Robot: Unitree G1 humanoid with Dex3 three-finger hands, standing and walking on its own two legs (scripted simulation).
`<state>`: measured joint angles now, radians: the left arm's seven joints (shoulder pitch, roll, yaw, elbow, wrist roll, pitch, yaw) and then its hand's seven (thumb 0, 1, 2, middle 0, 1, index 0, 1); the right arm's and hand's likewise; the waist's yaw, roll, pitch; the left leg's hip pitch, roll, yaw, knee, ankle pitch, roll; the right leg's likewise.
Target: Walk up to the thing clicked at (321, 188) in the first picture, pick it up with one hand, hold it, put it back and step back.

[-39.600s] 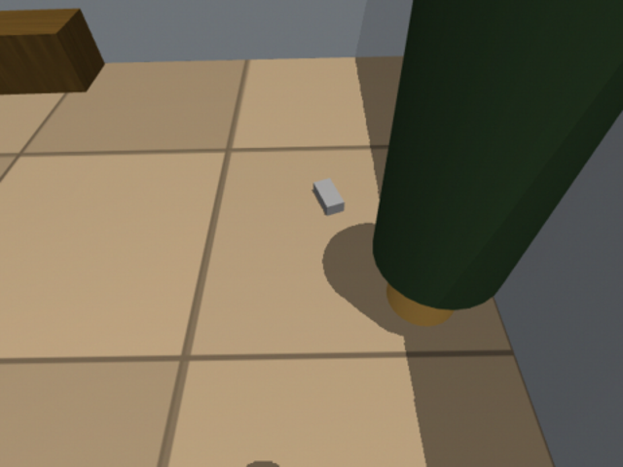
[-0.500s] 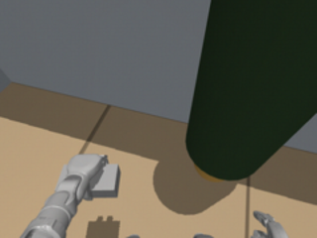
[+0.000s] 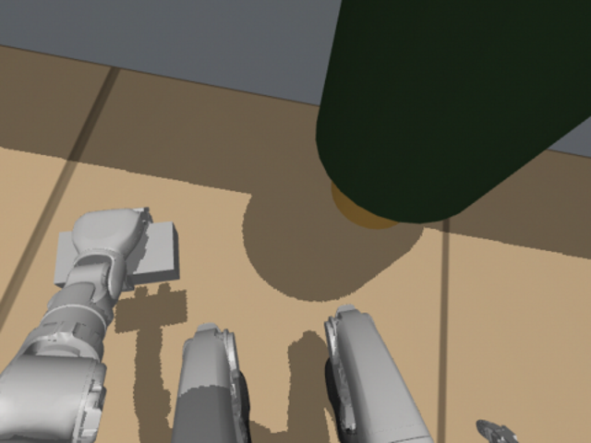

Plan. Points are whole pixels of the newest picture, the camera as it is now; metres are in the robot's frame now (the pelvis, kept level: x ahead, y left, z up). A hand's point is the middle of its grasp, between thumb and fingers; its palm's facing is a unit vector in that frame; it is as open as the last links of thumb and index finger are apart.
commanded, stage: crouch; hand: left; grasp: from above
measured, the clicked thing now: (122, 256) +0.41 +0.24 -0.17
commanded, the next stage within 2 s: lower in 1.14 s
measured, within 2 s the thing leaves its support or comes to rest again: neither
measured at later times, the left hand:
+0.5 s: hand (148, 261) +0.44 +0.24 -0.31, palm faces -0.46 +0.00 -0.89, open 10.8 cm
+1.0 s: hand (160, 262) +0.45 +0.24 -0.37, palm faces -0.48 +0.00 -0.87, open 10.8 cm
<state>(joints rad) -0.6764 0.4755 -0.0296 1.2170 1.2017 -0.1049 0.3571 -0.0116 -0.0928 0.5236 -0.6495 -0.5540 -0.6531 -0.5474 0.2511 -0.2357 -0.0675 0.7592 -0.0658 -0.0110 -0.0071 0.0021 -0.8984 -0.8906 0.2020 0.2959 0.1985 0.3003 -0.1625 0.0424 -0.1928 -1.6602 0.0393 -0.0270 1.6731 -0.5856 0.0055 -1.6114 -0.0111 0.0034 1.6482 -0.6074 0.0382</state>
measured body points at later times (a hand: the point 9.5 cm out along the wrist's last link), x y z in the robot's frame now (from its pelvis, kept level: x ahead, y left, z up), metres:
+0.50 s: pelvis +0.00 +0.00 -0.13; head +0.24 +0.04 +0.25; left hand +0.46 +0.24 -0.26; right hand +0.07 -0.28 -0.24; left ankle +0.07 +0.12 -0.52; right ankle +0.07 -0.14 -0.51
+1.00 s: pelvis -0.02 +0.00 -0.19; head +0.24 +0.04 +0.18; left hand +0.47 +0.24 -0.32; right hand -0.01 -0.28 -0.29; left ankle +0.07 +0.12 -0.52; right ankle +0.07 -0.14 -0.51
